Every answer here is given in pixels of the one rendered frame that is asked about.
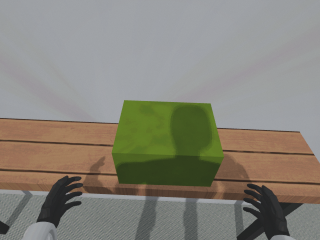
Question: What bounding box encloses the robot left hand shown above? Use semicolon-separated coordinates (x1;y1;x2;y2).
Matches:
36;175;83;228

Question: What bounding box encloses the carton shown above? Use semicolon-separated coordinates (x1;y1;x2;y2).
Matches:
111;100;224;187

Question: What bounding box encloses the table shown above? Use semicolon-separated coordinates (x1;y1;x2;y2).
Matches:
0;118;320;240

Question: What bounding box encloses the robot right hand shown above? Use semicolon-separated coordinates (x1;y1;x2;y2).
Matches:
243;183;290;240

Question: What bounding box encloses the robot left forearm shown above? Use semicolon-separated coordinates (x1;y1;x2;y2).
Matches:
21;221;57;240

